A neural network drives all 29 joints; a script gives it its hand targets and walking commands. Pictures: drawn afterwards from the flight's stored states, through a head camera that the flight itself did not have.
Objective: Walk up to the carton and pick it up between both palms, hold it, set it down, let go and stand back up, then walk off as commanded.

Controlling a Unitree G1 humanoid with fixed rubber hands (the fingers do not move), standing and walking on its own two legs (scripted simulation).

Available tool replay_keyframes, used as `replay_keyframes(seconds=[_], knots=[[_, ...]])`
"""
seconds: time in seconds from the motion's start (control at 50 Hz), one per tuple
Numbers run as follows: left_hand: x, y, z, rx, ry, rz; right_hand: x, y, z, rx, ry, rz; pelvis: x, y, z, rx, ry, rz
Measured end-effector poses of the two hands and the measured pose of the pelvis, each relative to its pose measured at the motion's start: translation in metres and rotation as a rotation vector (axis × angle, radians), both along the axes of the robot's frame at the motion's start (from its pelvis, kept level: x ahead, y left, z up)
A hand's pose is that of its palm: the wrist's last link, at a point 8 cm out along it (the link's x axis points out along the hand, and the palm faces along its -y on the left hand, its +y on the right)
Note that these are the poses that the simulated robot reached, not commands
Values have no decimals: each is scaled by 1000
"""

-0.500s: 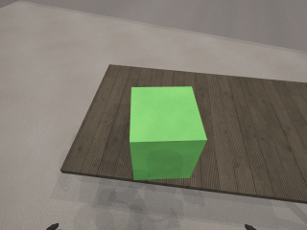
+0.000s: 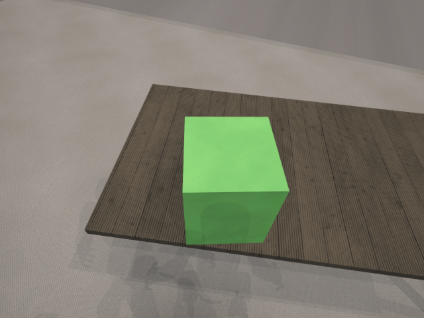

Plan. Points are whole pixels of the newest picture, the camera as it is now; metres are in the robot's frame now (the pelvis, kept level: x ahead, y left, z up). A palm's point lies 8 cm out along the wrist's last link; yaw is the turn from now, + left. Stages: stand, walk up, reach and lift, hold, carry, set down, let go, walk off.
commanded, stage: stand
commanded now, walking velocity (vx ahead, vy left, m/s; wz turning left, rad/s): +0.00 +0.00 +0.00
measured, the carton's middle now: (225, 183) +0.42 -0.03 -0.06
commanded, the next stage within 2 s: none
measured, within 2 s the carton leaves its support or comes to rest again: neither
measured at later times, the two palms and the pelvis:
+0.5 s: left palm out of the picture +0.07 +0.29 -0.12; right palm out of the picture +0.08 -0.28 -0.12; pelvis +0.01 +0.01 +0.00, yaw +0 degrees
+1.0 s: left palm out of the picture +0.07 +0.30 -0.12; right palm out of the picture +0.07 -0.28 -0.12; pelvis +0.01 +0.01 +0.00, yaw +0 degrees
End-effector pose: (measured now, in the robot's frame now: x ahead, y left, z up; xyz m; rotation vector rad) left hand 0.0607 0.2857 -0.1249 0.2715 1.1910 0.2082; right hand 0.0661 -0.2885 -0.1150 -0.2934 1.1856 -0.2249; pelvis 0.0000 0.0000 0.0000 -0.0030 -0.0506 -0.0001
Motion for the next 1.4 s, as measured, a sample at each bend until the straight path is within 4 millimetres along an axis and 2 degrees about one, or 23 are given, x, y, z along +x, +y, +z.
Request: replay_keyframes(seconds=[0.32,0.52,0.86,1.16,1.4], knots=[[8,5,2,6,-3,-2,14,9,0,10,-26,4,6,4,0,-1,1,1],[13,7,2,4,-10,2,13,11,-1,7,-14,6,10,7,0,0,-4,4],[11,12,0,17,26,8,-2,8,-2,-2,30,-18,13,9,0,1,3,4],[5,10,1,15,31,17,11,15,-5,12,18,-2,15,10,1,0,-6,13],[5,12,1,15,21,23,13,14,-3,11,5,4,12,9,1,0,-8,16]])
